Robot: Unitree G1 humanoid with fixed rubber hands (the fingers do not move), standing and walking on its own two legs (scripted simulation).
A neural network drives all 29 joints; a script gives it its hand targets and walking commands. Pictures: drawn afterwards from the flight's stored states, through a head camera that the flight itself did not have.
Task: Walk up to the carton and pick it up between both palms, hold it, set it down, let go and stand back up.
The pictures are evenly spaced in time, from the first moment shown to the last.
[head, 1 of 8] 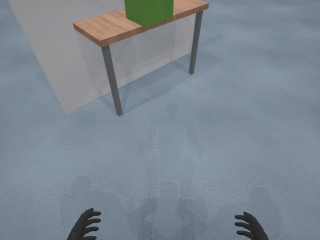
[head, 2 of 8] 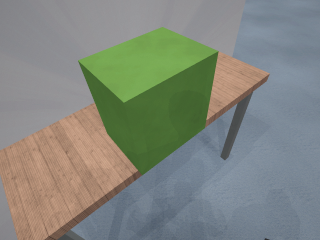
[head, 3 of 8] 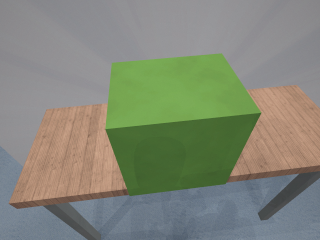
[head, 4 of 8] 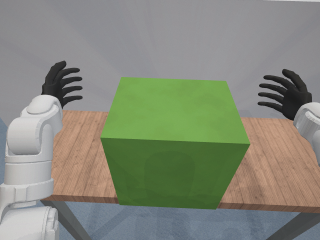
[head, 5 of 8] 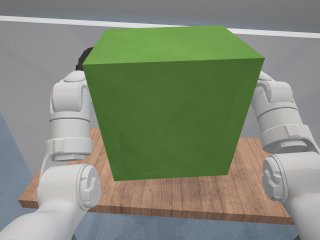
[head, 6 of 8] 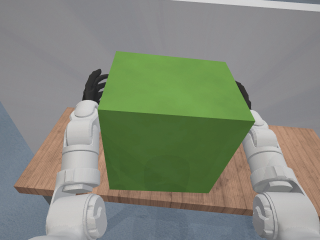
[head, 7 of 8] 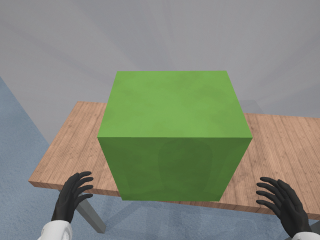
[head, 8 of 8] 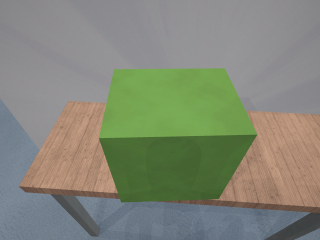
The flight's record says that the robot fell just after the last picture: no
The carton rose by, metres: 0.23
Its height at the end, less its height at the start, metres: +0.00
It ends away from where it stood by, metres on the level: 0.04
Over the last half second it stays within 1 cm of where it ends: yes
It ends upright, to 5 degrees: yes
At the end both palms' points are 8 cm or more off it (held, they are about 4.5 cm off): yes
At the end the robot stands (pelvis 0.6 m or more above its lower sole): yes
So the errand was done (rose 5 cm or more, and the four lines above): yes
